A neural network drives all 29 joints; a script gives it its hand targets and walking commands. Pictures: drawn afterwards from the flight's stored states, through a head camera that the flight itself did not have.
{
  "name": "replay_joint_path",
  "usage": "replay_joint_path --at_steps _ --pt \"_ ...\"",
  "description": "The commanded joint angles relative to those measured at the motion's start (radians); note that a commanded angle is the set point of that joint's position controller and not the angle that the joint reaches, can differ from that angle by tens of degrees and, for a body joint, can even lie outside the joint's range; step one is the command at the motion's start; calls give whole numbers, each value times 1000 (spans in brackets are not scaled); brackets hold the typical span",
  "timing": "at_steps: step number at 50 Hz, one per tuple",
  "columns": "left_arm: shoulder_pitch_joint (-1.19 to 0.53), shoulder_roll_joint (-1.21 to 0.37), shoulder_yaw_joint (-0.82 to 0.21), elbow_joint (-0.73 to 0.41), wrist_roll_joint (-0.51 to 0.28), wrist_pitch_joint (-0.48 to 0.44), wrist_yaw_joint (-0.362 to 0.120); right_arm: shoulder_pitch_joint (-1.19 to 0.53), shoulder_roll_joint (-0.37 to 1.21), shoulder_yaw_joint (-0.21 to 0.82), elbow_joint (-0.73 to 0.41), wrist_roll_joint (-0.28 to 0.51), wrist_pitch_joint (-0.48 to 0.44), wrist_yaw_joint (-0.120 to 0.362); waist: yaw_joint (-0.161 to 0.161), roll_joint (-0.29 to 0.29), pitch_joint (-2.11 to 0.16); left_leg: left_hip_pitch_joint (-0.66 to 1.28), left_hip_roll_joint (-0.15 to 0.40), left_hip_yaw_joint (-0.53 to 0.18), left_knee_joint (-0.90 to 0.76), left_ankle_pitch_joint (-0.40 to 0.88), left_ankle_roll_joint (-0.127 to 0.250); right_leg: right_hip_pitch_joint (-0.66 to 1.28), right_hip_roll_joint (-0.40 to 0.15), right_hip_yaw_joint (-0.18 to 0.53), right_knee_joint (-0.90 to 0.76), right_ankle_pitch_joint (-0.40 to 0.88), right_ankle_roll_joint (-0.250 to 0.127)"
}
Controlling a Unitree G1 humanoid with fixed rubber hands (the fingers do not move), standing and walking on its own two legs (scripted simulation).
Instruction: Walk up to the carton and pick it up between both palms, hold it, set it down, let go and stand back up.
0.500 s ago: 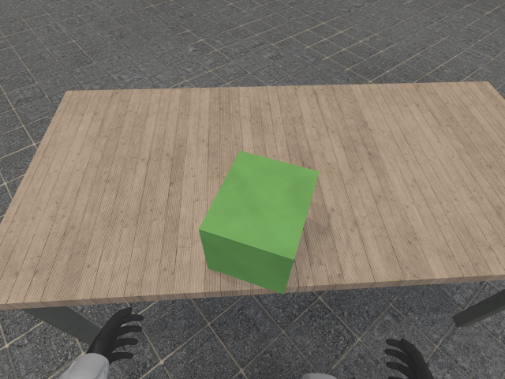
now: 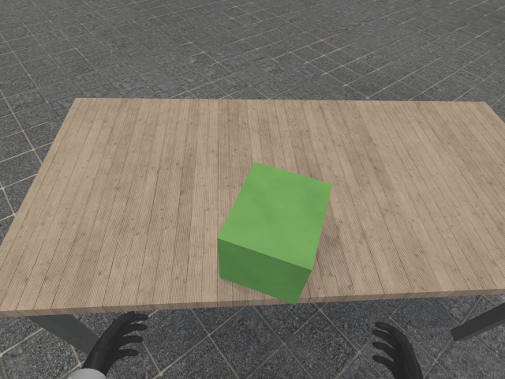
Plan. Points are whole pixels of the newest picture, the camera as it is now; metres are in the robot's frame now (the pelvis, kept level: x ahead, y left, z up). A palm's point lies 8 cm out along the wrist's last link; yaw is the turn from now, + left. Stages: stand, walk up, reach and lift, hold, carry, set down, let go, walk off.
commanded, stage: reach and lift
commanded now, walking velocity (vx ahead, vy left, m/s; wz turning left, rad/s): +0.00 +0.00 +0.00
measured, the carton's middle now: (274, 232) +0.39 -0.03 -0.06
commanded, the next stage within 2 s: none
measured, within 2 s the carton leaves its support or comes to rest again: neither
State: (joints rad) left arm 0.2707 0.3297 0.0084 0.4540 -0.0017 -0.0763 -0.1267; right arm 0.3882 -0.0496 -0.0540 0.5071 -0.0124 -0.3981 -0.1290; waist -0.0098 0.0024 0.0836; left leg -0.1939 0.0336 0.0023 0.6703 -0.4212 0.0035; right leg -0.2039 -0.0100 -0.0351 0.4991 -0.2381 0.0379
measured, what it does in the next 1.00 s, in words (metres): stands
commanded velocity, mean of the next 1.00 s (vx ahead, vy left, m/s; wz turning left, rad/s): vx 0.00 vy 0.00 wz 0.00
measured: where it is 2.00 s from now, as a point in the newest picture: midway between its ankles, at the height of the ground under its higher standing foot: outside the picture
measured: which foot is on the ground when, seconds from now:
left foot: down 0.00-1.00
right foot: down 0.00-1.00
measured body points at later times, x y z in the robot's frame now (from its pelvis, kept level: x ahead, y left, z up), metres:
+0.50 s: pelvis +0.00 +0.00 +0.00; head +0.02 +0.03 +0.45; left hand +0.19 +0.23 -0.05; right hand +0.15 -0.17 -0.03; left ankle -0.03 +0.09 -0.73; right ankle +0.02 -0.16 -0.73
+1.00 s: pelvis +0.01 +0.00 +0.00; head +0.03 +0.03 +0.45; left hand +0.26 +0.23 -0.03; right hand +0.21 -0.16 -0.02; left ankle -0.03 +0.09 -0.73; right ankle +0.02 -0.16 -0.73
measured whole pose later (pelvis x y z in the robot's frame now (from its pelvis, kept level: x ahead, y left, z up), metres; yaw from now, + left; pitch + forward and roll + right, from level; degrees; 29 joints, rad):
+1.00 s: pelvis +0.01 +0.00 +0.00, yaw +0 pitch -3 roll -4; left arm 0.08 0.33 0.00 0.41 -0.10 -0.13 -0.17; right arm 0.21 0.09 0.02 0.47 -0.01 -0.42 -0.33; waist -0.01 0.00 0.08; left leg -0.19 0.03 0.00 0.67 -0.43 0.00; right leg -0.20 -0.01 -0.04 0.50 -0.25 0.05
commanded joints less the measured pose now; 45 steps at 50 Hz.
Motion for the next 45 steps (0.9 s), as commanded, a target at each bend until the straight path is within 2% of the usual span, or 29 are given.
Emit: replay_joint_path --at_steps 1,5,8,10,11,13,15,18,20,23,24,25,26,27,30,31,32,33,34,35,36,37,38,39,41,43,44,45 --pt "-19 186 -26 -250 -176 -90 -27 30 52 71 -181 64 -81 -73 0 98 -77 65 5 34 -209 438 -69 188 22 59 -111 199 -96" --pt "-42 201 -27 -265 -190 -113 -43 18 86 95 -198 72 -98 -99 -4 115 -75 48 6 28 -199 411 -68 179 20 57 -98 176 -98" --pt "-66 203 -24 -279 -194 -140 -53 3 120 114 -255 70 -119 -120 13 100 -82 25 8 25 -190 367 -65 161 20 66 -94 146 -99" --pt "-66 204 -17 -263 -200 -152 -61 23 143 120 -247 68 -121 -132 9 90 -54 12 8 21 -192 338 -58 158 18 65 -94 139 -93" --pt "-78 205 -16 -267 -207 -159 -65 3 151 127 -256 60 -120 -139 17 94 -49 1 13 16 -193 313 -56 150 18 66 -91 113 -95" --pt "-94 205 -14 -277 -206 -175 -68 20 161 139 -250 62 -124 -150 13 115 -45 -8 15 21 -196 294 -61 139 13 69 -94 95 -97" --pt "-97 207 -5 -280 -207 -191 -67 -1 187 139 -263 58 -137 -159 23 111 -58 -7 18 19 -192 308 -59 131 13 61 -91 113 -91" --pt "-139 215 -5 -274 -216 -209 -68 -15 207 138 -256 52 -144 -173 9 132 -44 -50 27 13 -193 283 -68 128 11 64 -92 83 -95" --pt "-158 227 0 -281 -230 -223 -67 -24 221 130 -261 37 -153 -187 -3 109 -55 -51 28 11 -195 267 -56 116 6 59 -88 83 -90" --pt "-171 211 -10 -281 -234 -228 -66 -50 239 138 -249 29 -168 -199 -4 137 -73 -40 31 8 -185 323 -70 111 11 51 -79 107 -92" --pt "-194 211 -15 -289 -236 -230 -66 -63 235 134 -245 22 -166 -198 -10 133 -57 -43 31 1 -184 324 -71 98 9 51 -86 101 -93" --pt "-214 211 -10 -306 -238 -228 -62 -94 233 125 -260 13 -168 -201 -3 134 -88 -45 31 4 -182 302 -68 93 12 48 -87 77 -91" --pt "-209 188 -26 -317 -238 -229 -57 -87 236 122 -243 14 -164 -202 -19 157 -70 -51 36 -4 -187 325 -75 88 16 43 -84 84 -95" --pt "-230 210 -18 -325 -245 -228 -58 -98 232 132 -245 18 -165 -204 -13 147 -87 -53 34 -4 -182 344 -71 92 13 48 -83 86 -93" --pt "-257 195 -23 -304 -250 -218 -56 -123 234 122 -229 11 -152 -212 -29 132 -72 -48 34 -11 -186 322 -71 75 12 40 -87 84 -88" --pt "-279 196 -23 -321 -257 -213 -54 -148 237 127 -241 13 -148 -208 -12 137 -88 -46 35 -8 -184 340 -68 76 14 40 -83 87 -92" --pt "-290 199 -26 -324 -261 -210 -50 -153 235 134 -232 17 -141 -208 -20 156 -96 -42 35 -12 -183 348 -70 83 11 39 -85 86 -90" --pt "-275 190 -22 -323 -256 -201 -52 -137 235 136 -227 17 -141 -212 -28 141 -102 -42 29 -5 -181 334 -68 84 9 41 -88 90 -85" --pt "-315 204 -24 -327 -255 -194 -49 -170 229 130 -244 17 -133 -214 -19 152 -115 -48 28 -8 -180 349 -68 85 12 43 -82 99 -84" --pt "-314 191 -31 -314 -254 -188 -48 -164 234 130 -224 19 -131 -216 -30 161 -110 -44 33 -9 -175 379 -73 85 11 40 -81 117 -86" --pt "-320 181 -31 -323 -254 -184 -48 -152 227 124 -223 18 -130 -219 -35 146 -109 -34 32 -14 -181 388 -75 97 16 38 -88 117 -81" --pt "-342 189 -26 -324 -251 -173 -47 -190 217 131 -236 23 -123 -218 -20 162 -124 -36 31 -16 -175 406 -77 94 17 40 -84 120 -83" --pt "-358 191 -23 -328 -256 -171 -44 -198 218 129 -229 27 -118 -219 -22 153 -136 -31 34 -17 -172 399 -77 92 14 44 -86 114 -82" --pt "-381 185 -32 -332 -259 -163 -42 -236 211 122 -234 21 -114 -221 -39 156 -145 -34 30 -19 -170 408 -77 91 17 34 -85 122 -79" --pt "-392 177 -23 -315 -252 -151 -40 -240 213 126 -225 32 -112 -225 -31 151 -145 -26 30 -14 -161 431 -80 85 15 35 -89 131 -76" --pt "-413 168 -26 -329 -258 -135 -38 -265 197 124 -238 33 -100 -229 -38 146 -167 -6 30 -17 -167 459 -80 93 19 30 -92 156 -74" --pt "-419 163 -32 -324 -251 -126 -35 -267 194 118 -224 40 -95 -231 -46 172 -163 -3 31 -21 -168 472 -83 91 17 29 -89 160 -77" --pt "-423 158 -24 -320 -244 -119 -35 -283 191 111 -224 36 -95 -233 -46 158 -166 0 28 -21 -159 494 -89 87 23 24 -87 168 -73"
